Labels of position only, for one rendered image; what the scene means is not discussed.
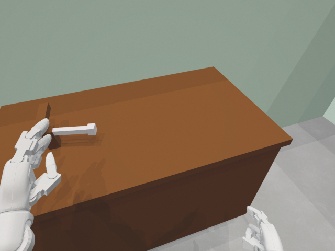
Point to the robot left forearm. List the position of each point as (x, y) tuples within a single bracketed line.
[(15, 231)]

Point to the tap lever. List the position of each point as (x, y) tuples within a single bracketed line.
[(91, 129)]

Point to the left robot hand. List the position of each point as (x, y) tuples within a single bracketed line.
[(18, 176)]

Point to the counter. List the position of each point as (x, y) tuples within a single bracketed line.
[(173, 155)]

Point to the right robot hand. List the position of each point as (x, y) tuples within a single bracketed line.
[(266, 238)]

